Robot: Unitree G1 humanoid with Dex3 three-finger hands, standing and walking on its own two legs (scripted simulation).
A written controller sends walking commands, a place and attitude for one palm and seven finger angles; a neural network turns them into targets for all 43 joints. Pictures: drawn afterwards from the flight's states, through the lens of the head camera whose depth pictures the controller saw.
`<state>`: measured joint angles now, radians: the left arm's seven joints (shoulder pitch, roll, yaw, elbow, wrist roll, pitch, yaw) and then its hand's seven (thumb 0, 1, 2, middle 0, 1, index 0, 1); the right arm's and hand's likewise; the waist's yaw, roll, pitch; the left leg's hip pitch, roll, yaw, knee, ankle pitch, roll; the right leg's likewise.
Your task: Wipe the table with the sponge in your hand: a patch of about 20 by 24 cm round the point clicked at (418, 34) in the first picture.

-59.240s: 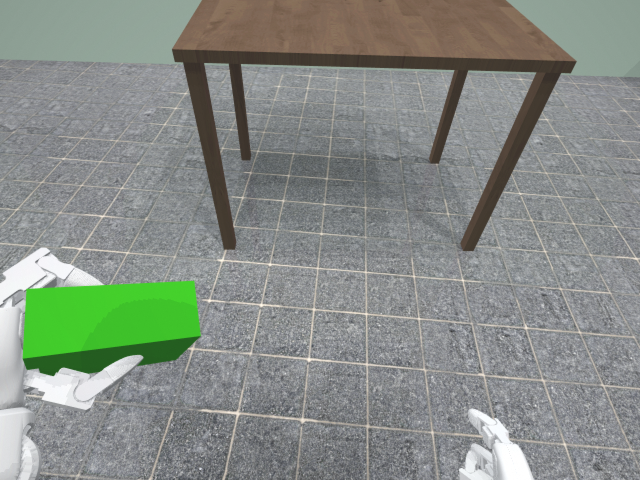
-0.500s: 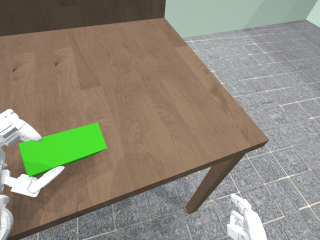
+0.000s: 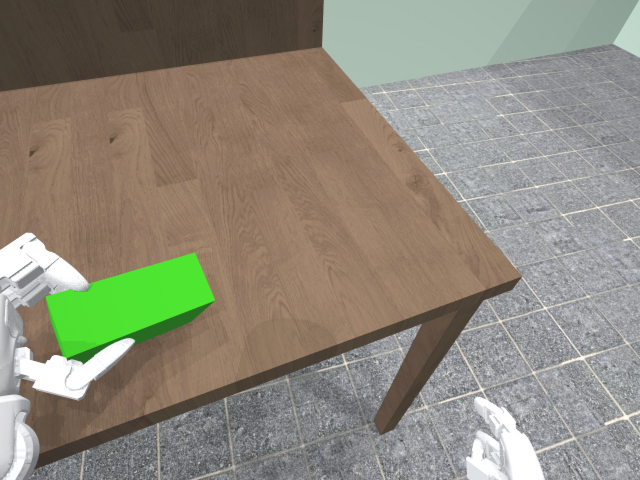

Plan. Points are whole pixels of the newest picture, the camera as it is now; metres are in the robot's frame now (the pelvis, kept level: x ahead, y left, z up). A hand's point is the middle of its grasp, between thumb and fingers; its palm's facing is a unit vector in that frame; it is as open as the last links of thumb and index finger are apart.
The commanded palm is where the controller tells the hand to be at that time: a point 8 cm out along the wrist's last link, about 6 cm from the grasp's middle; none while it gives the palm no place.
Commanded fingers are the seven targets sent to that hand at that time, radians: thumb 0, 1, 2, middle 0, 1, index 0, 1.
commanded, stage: come to a stop and stand still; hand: left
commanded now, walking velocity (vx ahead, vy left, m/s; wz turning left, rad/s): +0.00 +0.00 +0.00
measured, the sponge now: (154, 304) +0.26 +0.20 +0.11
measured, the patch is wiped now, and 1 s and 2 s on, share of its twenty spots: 0.70 0.70 0.70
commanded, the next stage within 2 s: look again from close up in 0.66 s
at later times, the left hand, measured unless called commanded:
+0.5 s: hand (59, 294) +0.24 +0.27 +0.16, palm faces +0.40 -0.85 -0.35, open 9.3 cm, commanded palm +0.18 +0.29 +0.17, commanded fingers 0.00 0.10 1.30 -1.20 -1.60 -1.20 -1.60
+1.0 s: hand (58, 310) +0.22 +0.26 +0.16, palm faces +0.40 -0.85 -0.33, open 9.2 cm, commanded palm +0.16 +0.29 +0.17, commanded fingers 0.00 0.10 1.30 -1.20 -1.60 -1.20 -1.60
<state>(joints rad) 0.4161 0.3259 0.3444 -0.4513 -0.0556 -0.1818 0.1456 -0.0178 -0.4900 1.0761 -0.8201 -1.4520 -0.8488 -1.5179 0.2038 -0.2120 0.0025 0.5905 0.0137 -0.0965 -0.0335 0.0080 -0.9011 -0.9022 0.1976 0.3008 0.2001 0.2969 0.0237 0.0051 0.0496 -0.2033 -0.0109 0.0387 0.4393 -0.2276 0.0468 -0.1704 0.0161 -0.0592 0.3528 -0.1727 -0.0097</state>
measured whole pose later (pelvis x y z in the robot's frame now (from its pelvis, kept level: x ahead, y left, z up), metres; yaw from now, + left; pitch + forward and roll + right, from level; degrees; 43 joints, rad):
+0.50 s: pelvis +0.02 +0.02 +0.00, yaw -1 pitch +0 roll -1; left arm 0.39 0.38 0.38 -0.45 -0.05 -0.24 0.10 -0.02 -0.51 1.07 -0.83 -1.44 -0.86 -1.51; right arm 0.22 -0.18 0.02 0.59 0.01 -0.12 -0.01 0.01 -0.90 -0.90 0.20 0.30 0.20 0.30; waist 0.03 -0.04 0.04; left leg -0.20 -0.04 0.06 0.48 -0.27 0.07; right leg -0.19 -0.01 -0.04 0.44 -0.24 0.01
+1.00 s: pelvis +0.00 +0.02 +0.00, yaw -1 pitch -1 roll -1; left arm 0.41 0.35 0.35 -0.47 -0.05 -0.21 0.12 -0.02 -0.50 1.07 -0.83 -1.44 -0.86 -1.51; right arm 0.20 -0.19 0.02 0.57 0.01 -0.11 -0.02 0.01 -0.90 -0.90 0.20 0.30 0.20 0.30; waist 0.03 -0.03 0.07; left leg -0.19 -0.03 0.06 0.45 -0.24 0.07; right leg -0.17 0.00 -0.04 0.38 -0.19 0.01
